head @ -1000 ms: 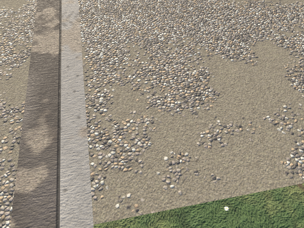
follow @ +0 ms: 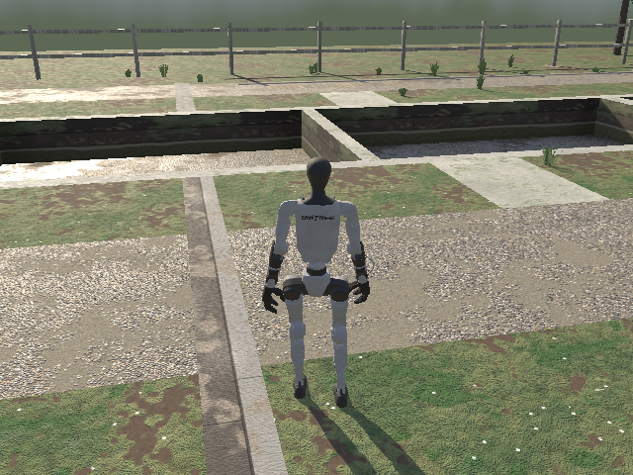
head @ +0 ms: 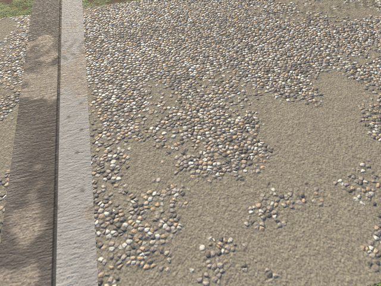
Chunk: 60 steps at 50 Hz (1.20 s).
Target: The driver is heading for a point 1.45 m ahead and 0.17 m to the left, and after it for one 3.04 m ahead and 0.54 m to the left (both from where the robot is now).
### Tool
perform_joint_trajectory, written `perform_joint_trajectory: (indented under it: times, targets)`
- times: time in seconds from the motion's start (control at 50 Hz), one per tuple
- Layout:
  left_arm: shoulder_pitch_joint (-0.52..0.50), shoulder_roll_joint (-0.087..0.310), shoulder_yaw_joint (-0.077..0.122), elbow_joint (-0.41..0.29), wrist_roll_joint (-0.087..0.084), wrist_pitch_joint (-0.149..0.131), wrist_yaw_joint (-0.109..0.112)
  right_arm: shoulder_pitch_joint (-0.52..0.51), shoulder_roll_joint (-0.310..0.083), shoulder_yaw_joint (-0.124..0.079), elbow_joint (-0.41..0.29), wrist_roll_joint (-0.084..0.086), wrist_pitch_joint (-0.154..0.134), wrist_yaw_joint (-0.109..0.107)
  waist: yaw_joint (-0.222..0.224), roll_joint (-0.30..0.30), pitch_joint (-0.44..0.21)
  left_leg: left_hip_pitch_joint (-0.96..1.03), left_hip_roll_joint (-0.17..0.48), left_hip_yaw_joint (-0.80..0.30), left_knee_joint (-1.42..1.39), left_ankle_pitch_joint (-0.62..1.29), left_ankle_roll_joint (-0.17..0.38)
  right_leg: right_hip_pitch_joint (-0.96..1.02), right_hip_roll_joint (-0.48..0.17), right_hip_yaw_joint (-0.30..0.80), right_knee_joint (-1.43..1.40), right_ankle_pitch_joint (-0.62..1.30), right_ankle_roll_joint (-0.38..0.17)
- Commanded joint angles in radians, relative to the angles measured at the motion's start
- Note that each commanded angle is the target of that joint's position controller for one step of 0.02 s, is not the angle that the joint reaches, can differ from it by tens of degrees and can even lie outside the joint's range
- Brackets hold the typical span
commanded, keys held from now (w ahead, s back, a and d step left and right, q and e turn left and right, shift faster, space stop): no key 0.62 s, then w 0.38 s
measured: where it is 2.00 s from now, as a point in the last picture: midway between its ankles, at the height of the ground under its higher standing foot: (194, 240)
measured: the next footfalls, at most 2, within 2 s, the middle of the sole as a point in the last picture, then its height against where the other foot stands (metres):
left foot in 0.92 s outside the picture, level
right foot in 1.46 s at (230, 270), level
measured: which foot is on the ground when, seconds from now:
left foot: down 0.00-0.68, up 0.70-0.90, down 0.92-1.00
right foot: down 0.00-0.94, up 0.96-1.00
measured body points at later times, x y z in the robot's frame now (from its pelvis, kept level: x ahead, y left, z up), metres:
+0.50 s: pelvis +0.04 -0.03 +0.00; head +0.06 -0.03 +0.45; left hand +0.03 +0.19 -0.15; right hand +0.10 -0.26 -0.15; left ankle +0.07 +0.09 -0.73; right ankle +0.00 -0.13 -0.73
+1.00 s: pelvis +0.13 +0.03 +0.00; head +0.14 +0.05 +0.45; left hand +0.09 +0.28 -0.16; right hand +0.20 -0.23 -0.13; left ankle +0.14 +0.12 -0.73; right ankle +0.01 -0.12 -0.67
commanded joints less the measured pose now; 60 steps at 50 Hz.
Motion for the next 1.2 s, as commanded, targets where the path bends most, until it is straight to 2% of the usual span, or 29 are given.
perform_joint_trajectory:
  times: [0.02,0.06,0.12,0.24,0.4,0.62,0.64,0.66,0.68,0.7,0.72,0.74,0.78,0.82,0.86,0.88,0.9,0.92,0.94,0.96,0.98,1.0,1.02,1.04,1.06,1.08,1.12,1.16,1.2]
  targets:
    - [0.097,0.105,0.021,0.012,-0.004,-0.018,0.001,0.001,-0.087,-0.020,-0.035,-0.004,-0.006,-0.014,-0.006,-0.094,0.094,0.048,0.078,-0.097,-0.130,-0.256,-0.011,-0.144,-0.017,0.036,-0.245,-0.249,-0.069]
    - [0.059,0.097,0.024,0.010,-0.006,-0.045,-0.003,0.037,-0.076,-0.019,-0.016,-0.009,-0.008,-0.019,-0.028,-0.114,0.065,0.124,0.071,-0.078,-0.072,-0.135,-0.001,-0.151,-0.023,0.046,-0.270,-0.190,-0.054]
    - [0.081,0.079,0.023,0.016,-0.014,-0.065,-0.009,0.057,-0.072,-0.017,0.007,-0.009,-0.011,-0.014,-0.019,-0.050,0.036,0.129,0.076,-0.081,-0.056,-0.046,0.010,-0.090,-0.017,0.036,-0.243,-0.075,-0.053]
    - [0.129,0.074,0.020,0.027,-0.015,-0.059,-0.015,0.069,-0.068,-0.014,0.035,0.000,-0.010,-0.008,-0.002,-0.007,-0.006,0.150,0.083,-0.083,-0.026,0.113,0.009,-0.009,-0.001,0.010,-0.198,0.115,-0.058]
    - [0.141,0.061,0.016,0.031,-0.016,-0.048,-0.018,0.083,-0.070,-0.016,0.064,0.004,0.006,-0.014,-0.003,-0.001,0.003,0.170,0.087,-0.088,-0.007,0.180,0.003,0.018,0.006,-0.002,-0.189,0.226,-0.058]
    - [0.139,0.050,0.017,0.038,-0.015,-0.042,-0.016,0.059,-0.069,-0.024,0.085,0.004,0.017,-0.020,-0.006,-0.007,0.024,0.180,0.088,-0.093,-0.019,0.159,-0.005,0.023,0.010,-0.008,-0.209,0.206,-0.057]
    - [0.161,0.044,0.017,0.050,-0.015,-0.041,-0.015,0.077,-0.057,-0.022,0.098,0.003,0.018,-0.020,-0.005,-0.013,0.000,0.190,0.073,-0.075,-0.014,0.060,-0.005,0.034,0.016,-0.013,-0.222,0.097,-0.063]
    - [0.171,0.063,0.025,0.054,-0.022,-0.038,-0.013,0.080,-0.058,-0.025,0.104,0.008,0.019,-0.019,-0.001,-0.035,0.017,0.160,0.039,-0.040,0.023,-0.115,-0.004,0.026,0.013,0.004,-0.239,-0.078,-0.086]
    - [0.171,0.096,0.035,0.048,-0.029,-0.038,-0.011,0.069,-0.062,-0.029,0.101,0.013,0.016,-0.019,0.007,-0.074,0.055,0.090,0.009,-0.007,0.076,-0.281,-0.003,0.013,-0.020,0.062,-0.274,-0.274,-0.125]
    - [0.192,0.127,0.045,0.041,-0.037,-0.043,-0.008,0.028,-0.062,-0.030,0.082,0.014,0.006,-0.016,0.028,-0.113,0.105,-0.019,0.003,0.008,0.150,-0.341,-0.001,0.021,-0.098,0.172,-0.338,-0.441,-0.175]
    - [0.201,0.164,0.057,0.034,-0.044,-0.054,-0.007,-0.021,-0.052,-0.026,0.055,0.019,-0.013,-0.010,0.043,-0.156,0.159,-0.126,0.022,0.017,0.234,-0.309,0.007,0.044,-0.207,0.310,-0.412,-0.520,-0.232]
    - [0.193,0.185,0.066,0.027,-0.043,-0.068,-0.007,-0.063,-0.044,-0.022,0.033,0.023,-0.033,-0.002,0.051,-0.163,0.207,-0.204,0.069,-0.015,0.311,-0.277,0.019,0.049,-0.288,0.410,-0.449,-0.492,-0.276]
    - [0.198,0.159,0.064,0.021,-0.029,-0.095,-0.013,-0.097,-0.064,-0.029,0.008,0.031,-0.063,0.013,0.052,-0.126,0.219,-0.369,0.133,-0.069,0.415,-0.340,0.035,0.172,-0.333,0.435,-0.440,-0.288,-0.293]
    - [0.180,0.149,0.062,0.007,-0.040,-0.100,-0.023,-0.100,-0.076,-0.033,-0.002,0.038,-0.083,0.026,0.041,-0.092,0.179,-0.349,0.154,-0.059,0.306,-0.317,0.040,0.235,-0.286,0.326,-0.412,-0.147,-0.246]
    - [0.153,0.169,0.065,-0.005,-0.045,-0.091,-0.031,-0.065,-0.058,-0.035,0.014,0.036,-0.088,0.038,0.012,-0.096,0.136,-0.129,0.104,0.022,0.166,-0.222,0.027,0.133,-0.206,0.193,-0.382,-0.080,-0.207]
    - [0.136,0.177,0.066,-0.010,-0.047,-0.085,-0.034,0.013,-0.050,-0.040,0.047,0.036,-0.086,0.041,-0.027,-0.096,0.110,0.043,0.063,0.069,0.104,-0.126,0.017,0.034,-0.169,0.135,-0.340,-0.062,-0.191]
    - [0.138,0.180,0.065,-0.014,-0.044,-0.083,-0.035,0.112,-0.069,-0.055,0.087,0.033,-0.079,0.040,-0.064,-0.089,0.070,0.206,0.013,0.098,0.089,-0.079,0.008,-0.045,-0.135,0.102,-0.275,0.027,-0.178]
    - [0.114,0.178,0.061,-0.023,-0.042,-0.088,-0.036,0.228,-0.096,-0.074,0.119,0.033,-0.073,0.035,-0.126,-0.073,0.024,0.343,0.011,0.074,0.068,-0.077,0.019,-0.104,-0.103,0.059,-0.151,0.164,-0.152]
    - [0.055,0.128,0.045,-0.054,-0.037,-0.094,-0.039,0.383,-0.180,-0.100,0.142,0.027,-0.074,0.027,-0.196,0.109,-0.027,0.478,0.204,-0.214,-0.082,-0.194,0.088,-0.230,-0.011,-0.054,0.208,0.189,-0.083]
    - [0.072,0.034,0.024,-0.092,-0.040,-0.116,-0.036,0.473,-0.256,-0.103,0.143,0.013,-0.084,0.034,-0.176,0.340,-0.106,0.598,0.441,-0.730,-0.299,-0.297,0.233,-0.451,0.111,-0.047,0.545,-0.207,-0.047]
    - [0.059,0.076,0.034,-0.098,-0.064,-0.132,-0.039,0.378,-0.186,-0.075,0.134,0.000,-0.102,0.039,-0.123,0.212,-0.054,0.520,0.475,-0.796,-0.322,-0.381,0.246,-0.534,0.050,0.083,0.725,-0.208,-0.077]
    - [0.028,0.107,0.039,-0.113,-0.075,-0.140,-0.046,0.271,-0.138,-0.057,0.098,0.005,-0.112,0.044,-0.084,0.135,0.024,0.438,0.449,-0.663,-0.314,-0.356,0.211,-0.578,-0.006,0.085,0.751,-0.106,-0.110]
    - [0.022,0.124,0.046,-0.109,-0.067,-0.142,-0.045,0.187,-0.110,-0.043,0.071,0.006,-0.115,0.052,-0.049,0.072,0.051,0.366,0.396,-0.516,-0.323,-0.257,0.173,-0.545,-0.056,0.063,0.713,0.001,-0.121]
    - [0.020,0.132,0.056,-0.107,-0.053,-0.139,-0.040,0.151,-0.104,-0.037,0.058,0.002,-0.114,0.058,-0.027,0.050,0.059,0.314,0.353,-0.416,-0.335,-0.157,0.146,-0.506,-0.086,0.050,0.653,0.069,-0.121]
    - [0.026,0.142,0.065,-0.103,-0.047,-0.131,-0.041,0.152,-0.083,-0.028,0.058,-0.002,-0.109,0.059,-0.012,0.058,0.055,0.281,0.306,-0.321,-0.345,-0.066,0.121,-0.452,-0.103,0.036,0.606,0.107,-0.117]
    - [0.031,0.133,0.067,-0.099,-0.048,-0.121,-0.043,0.181,-0.078,-0.024,0.067,-0.005,-0.104,0.056,-0.009,0.074,0.051,0.270,0.280,-0.263,-0.349,0.019,0.111,-0.426,-0.105,0.018,0.575,0.130,-0.109]
    - [-0.010,0.112,0.066,-0.113,-0.043,-0.105,-0.046,0.242,-0.097,-0.022,0.083,-0.006,-0.099,0.043,-0.012,0.062,0.062,0.277,0.266,-0.203,-0.356,0.166,0.119,-0.459,-0.106,-0.012,0.526,0.166,-0.082]
    - [-0.102,0.101,0.063,-0.151,-0.037,-0.099,-0.046,0.272,-0.123,-0.024,0.083,-0.010,-0.094,0.030,-0.024,0.048,0.078,0.289,0.276,-0.185,-0.371,0.237,0.132,-0.520,-0.110,-0.018,0.436,0.221,-0.057]
    - [-0.195,0.095,0.057,-0.188,-0.036,-0.100,-0.049,0.280,-0.125,-0.022,0.073,-0.013,-0.086,0.019,-0.040,0.047,0.092,0.286,0.266,-0.154,-0.383,0.251,0.128,-0.531,-0.102,-0.027,0.300,0.291,-0.042]
Over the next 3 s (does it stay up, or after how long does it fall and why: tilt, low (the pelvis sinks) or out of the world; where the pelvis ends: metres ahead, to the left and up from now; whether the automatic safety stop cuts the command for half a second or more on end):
stays up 0.84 0.06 0.01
